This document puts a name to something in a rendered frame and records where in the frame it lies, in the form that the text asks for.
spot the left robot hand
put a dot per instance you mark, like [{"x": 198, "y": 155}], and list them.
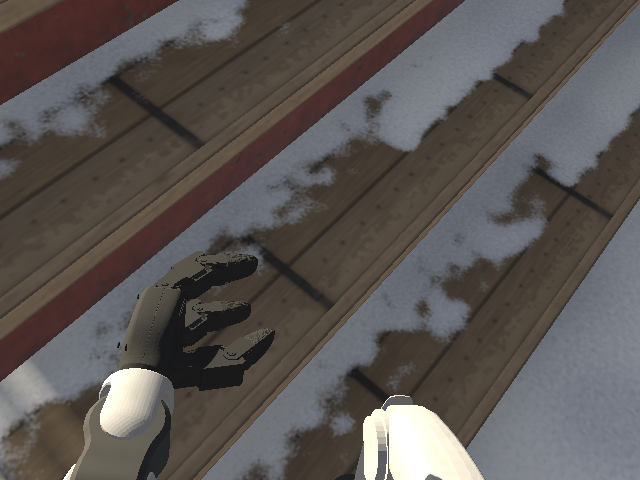
[{"x": 162, "y": 324}]

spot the robot left forearm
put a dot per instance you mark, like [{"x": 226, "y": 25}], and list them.
[{"x": 127, "y": 431}]

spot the right robot thigh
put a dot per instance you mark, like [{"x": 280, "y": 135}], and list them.
[{"x": 410, "y": 442}]

